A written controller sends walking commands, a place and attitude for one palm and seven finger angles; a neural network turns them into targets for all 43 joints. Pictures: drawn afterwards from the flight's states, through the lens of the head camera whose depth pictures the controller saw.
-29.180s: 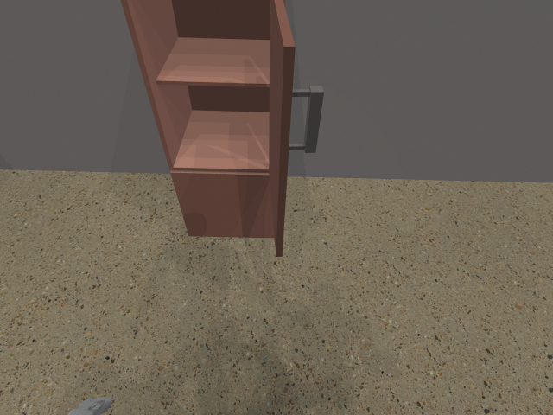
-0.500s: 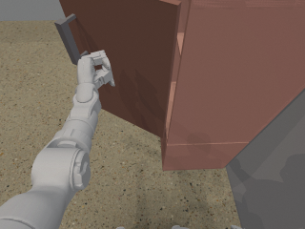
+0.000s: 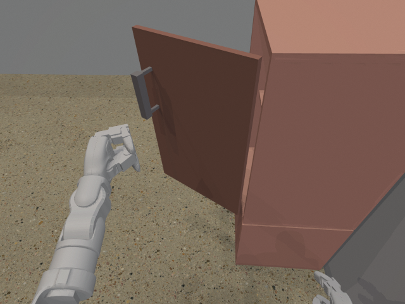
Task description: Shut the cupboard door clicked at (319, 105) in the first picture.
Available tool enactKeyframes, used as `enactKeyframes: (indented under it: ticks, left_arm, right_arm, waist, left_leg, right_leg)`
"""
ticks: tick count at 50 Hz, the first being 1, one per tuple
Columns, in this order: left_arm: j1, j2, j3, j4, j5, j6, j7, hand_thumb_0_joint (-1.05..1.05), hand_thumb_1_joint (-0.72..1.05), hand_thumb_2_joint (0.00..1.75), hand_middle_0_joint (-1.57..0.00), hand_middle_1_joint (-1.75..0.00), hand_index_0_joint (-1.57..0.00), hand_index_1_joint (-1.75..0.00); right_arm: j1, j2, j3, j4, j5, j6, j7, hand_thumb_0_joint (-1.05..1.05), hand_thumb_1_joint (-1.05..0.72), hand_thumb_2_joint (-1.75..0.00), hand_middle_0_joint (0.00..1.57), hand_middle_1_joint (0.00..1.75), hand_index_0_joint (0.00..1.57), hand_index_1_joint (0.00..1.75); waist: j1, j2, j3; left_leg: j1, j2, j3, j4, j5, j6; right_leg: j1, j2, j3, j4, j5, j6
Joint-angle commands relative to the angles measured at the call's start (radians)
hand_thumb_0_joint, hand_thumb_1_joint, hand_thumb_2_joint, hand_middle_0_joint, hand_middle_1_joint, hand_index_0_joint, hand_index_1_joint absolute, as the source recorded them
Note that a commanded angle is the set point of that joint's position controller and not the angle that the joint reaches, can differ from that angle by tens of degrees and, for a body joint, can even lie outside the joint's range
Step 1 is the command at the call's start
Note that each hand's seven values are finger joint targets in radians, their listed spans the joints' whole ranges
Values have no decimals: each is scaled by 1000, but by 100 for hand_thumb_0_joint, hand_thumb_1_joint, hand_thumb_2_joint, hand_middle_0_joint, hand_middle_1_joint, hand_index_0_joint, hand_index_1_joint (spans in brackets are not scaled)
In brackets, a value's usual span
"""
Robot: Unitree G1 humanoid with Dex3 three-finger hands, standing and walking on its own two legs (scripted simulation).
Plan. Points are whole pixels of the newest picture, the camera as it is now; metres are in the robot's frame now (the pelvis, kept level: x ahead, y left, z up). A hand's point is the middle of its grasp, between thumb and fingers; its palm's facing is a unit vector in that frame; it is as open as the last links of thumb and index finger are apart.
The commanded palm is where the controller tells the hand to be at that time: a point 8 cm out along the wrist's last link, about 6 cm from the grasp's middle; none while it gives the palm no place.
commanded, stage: draw the hand back to the body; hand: left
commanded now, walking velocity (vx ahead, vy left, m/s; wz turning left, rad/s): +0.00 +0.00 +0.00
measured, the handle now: (147, 93) +0.66 +0.19 +0.09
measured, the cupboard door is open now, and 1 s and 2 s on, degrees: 59 59 59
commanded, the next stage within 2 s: step back with the hand held close in 1.04 s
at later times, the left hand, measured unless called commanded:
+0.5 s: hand (48, 204) +0.23 +0.25 +0.16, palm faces +0.37 -0.87 -0.32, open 4.8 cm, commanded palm +0.18 +0.29 +0.18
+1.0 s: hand (20, 226) +0.20 +0.27 +0.16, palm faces +0.47 -0.80 -0.37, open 7.4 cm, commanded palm +0.14 +0.31 +0.19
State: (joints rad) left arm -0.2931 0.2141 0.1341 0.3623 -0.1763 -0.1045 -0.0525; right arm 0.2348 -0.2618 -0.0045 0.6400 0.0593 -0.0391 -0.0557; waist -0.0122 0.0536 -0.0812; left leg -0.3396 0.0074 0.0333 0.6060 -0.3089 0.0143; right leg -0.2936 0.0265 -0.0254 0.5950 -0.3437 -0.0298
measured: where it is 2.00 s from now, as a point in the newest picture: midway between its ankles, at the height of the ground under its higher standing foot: outside the picture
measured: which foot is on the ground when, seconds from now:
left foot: down 0.00-1.00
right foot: down 0.00-1.00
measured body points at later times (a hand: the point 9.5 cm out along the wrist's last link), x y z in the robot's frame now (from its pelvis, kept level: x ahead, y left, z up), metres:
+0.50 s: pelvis +0.00 +0.01 +0.02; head -0.02 -0.02 +0.46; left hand +0.21 +0.29 +0.18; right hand +0.18 -0.19 -0.08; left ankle +0.00 +0.11 -0.73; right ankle -0.02 -0.10 -0.73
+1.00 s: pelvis +0.01 +0.00 +0.02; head -0.01 -0.02 +0.46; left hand +0.16 +0.31 +0.18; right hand +0.20 -0.21 -0.07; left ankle +0.00 +0.11 -0.73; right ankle -0.02 -0.10 -0.73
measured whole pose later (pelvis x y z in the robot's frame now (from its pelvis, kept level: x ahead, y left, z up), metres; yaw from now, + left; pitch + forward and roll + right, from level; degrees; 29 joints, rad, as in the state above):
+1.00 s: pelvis +0.01 +0.00 +0.02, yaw +1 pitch -4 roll +0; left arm 0.45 0.32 0.32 -0.35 -0.07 -0.07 0.11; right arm 0.18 -0.22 0.02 0.64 0.01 -0.08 -0.08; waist 0.06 0.06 0.00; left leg -0.11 -0.01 0.02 0.41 -0.23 0.02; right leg -0.06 0.01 -0.04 0.39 -0.27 -0.02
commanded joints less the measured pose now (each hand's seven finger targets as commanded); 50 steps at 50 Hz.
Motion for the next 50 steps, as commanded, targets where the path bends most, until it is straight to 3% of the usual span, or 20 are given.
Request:
enactKeyframes:
  ticks: [1,3,4,5,9,10,14,15,17,21,23,26,27,33,35,38,40,45,47,50]
  left_arm:
    - [-131,191,42,-310,53,-50,72,0,90,90,-108,-126,-108,-126]
    - [-104,185,34,-375,64,-38,88,0,90,90,-102,-120,-102,-120]
    - [-104,218,61,-409,73,-37,97,0,90,90,-100,-117,-100,-117]
    - [-79,206,52,-447,74,-34,102,0,90,90,-97,-114,-97,-114]
    - [-44,231,62,-606,93,-30,125,0,90,90,-86,-102,-86,-102]
    - [-14,214,53,-627,94,-28,130,0,90,90,-83,-99,-83,-99]
    - [95,244,89,-733,104,-30,149,0,90,90,-72,-87,-72,-87]
    - [160,225,84,-736,101,-25,150,0,90,90,-69,-84,-69,-84]
    - [254,254,129,-742,101,-23,153,0,90,90,-64,-78,-64,-78]
    - [430,264,183,-756,94,-12,149,0,90,90,-53,-66,-53,-66]
    - [459,270,209,-796,92,-19,149,0,90,90,-47,-60,-47,-60]
    - [543,321,276,-851,92,-27,158,0,90,90,-39,-51,-39,-51]
    - [543,333,294,-900,94,-36,159,0,90,90,-36,-48,-36,-48]
    - [717,354,361,-983,95,-50,178,0,90,90,-20,-30,-20,-30]
    - [682,301,305,-954,102,-47,177,0,90,90,-20,-30,-20,-30]
    - [635,284,283,-899,105,-39,180,0,90,90,-20,-30,-20,-30]
    - [619,294,294,-880,106,-41,184,0,90,90,-20,-30,-20,-30]
    - [627,315,312,-926,106,-49,183,0,90,90,-20,-30,-20,-30]
    - [627,329,319,-965,108,-51,183,0,90,90,-20,-30,-20,-30]
    - [663,333,332,-968,107,-49,188,0,90,90,-20,-30,-20,-30]
  right_arm:
    - [-119,-77,-6,-176,-4,-24,-26,0,-90,-90,20,30,20,30]
    - [-139,-71,-1,-177,-7,-8,-28,0,-90,-90,20,30,20,30]
    - [-147,-73,5,-183,-7,-6,-29,0,-90,-90,20,30,20,30]
    - [-151,-68,4,-186,-10,-4,-29,0,-90,-90,20,30,20,30]
    - [-172,-65,18,-193,-20,-13,-30,0,-90,-90,20,30,20,30]
    - [-171,-60,15,-190,-24,-17,-30,0,-90,-90,20,30,20,30]
    - [-182,-63,20,-190,-35,-34,-29,0,-90,-90,20,30,20,30]
    - [-181,-61,18,-188,-38,-35,-29,0,-90,-90,20,30,20,30]
    - [-188,-63,19,-189,-39,-33,-26,0,-90,-90,20,30,20,30]
    - [-196,-63,9,-186,-40,-21,-21,0,-90,-90,20,30,20,30]
    - [-199,-55,9,-188,-39,-20,-21,0,-90,-90,20,30,20,30]
    - [-199,-61,1,-188,-43,-31,-20,0,-90,-90,20,30,20,30]
    - [-200,-56,3,-192,-42,-37,-20,0,-90,-90,20,30,20,30]
    - [-186,-52,-10,-184,-43,-75,-23,0,-90,-90,20,30,20,30]
    - [-178,-57,-12,-170,-43,-84,-22,0,-90,-90,20,30,20,30]
    - [-168,-69,-19,-158,-43,-89,-29,0,-90,-90,20,30,20,30]
    - [-165,-71,-21,-157,-44,-89,-35,0,-90,-90,20,30,20,30]
    - [-181,-60,-16,-163,-47,-92,-37,0,-90,-90,20,30,20,30]
    - [-183,-57,-10,-165,-48,-97,-35,0,-90,-90,20,30,20,30]
    - [-182,-50,-8,-163,-51,-101,-33,0,-90,-90,20,30,20,30]
  waist:
    - [18,-123,-85]
    - [15,-77,-66]
    - [17,-87,-63]
    - [16,-38,-71]
    - [22,44,-89]
    - [17,61,-77]
    - [31,36,-93]
    - [34,35,-77]
    - [46,-33,-59]
    - [57,-46,8]
    - [60,1,8]
    - [70,-13,-2]
    - [74,19,-26]
    - [77,53,2]
    - [60,25,53]
    - [49,-16,103]
    - [52,-57,82]
    - [72,-6,10]
    - [76,42,-4]
    - [78,60,1]
  left_leg:
    - [137,-11,-12,-143,158,25]
    - [183,-4,-8,-168,174,23]
    - [198,-5,-9,-178,175,23]
    - [219,-1,-11,-189,179,18]
    - [291,0,-17,-221,232,14]
    - [301,5,-22,-231,237,9]
    - [332,6,-34,-251,263,8]
    - [324,8,-37,-255,275,5]
    - [306,6,-33,-260,275,9]
    - [269,11,-30,-265,275,5]
    - [267,10,-29,-268,264,3]
    - [262,8,-27,-260,271,7]
    - [268,4,-24,-255,285,8]
    - [257,8,-21,-238,304,4]
    - [255,10,-22,-241,293,5]
    - [250,11,-20,-249,241,13]
    - [257,7,-21,-253,214,19]
    - [276,-1,-20,-247,250,20]
    - [278,-2,-18,-244,272,16]
    - [274,0,-17,-238,301,10]
  right_leg:
    - [69,-33,31,-168,255,33]
    - [86,-31,26,-187,256,28]
    - [81,-25,22,-203,249,28]
    - [102,-25,21,-206,238,21]
    - [133,-18,12,-235,272,13]
    - [140,-17,7,-236,264,10]
    - [166,-11,-2,-253,270,9]
    - [180,-12,-6,-249,274,7]
    - [188,-13,-6,-262,281,12]
    - [199,-17,-5,-271,273,13]
    - [200,-22,-5,-269,259,13]
    - [211,-22,-3,-274,263,15]
    - [216,-25,-3,-268,278,15]
    - [198,-27,-7,-263,282,16]
    - [156,-25,-10,-267,266,18]
    - [115,-27,-7,-282,218,22]
    - [119,-29,-6,-284,189,23]
    - [173,-34,2,-273,230,20]
    - [189,-35,3,-274,254,18]
    - [198,-32,0,-267,288,16]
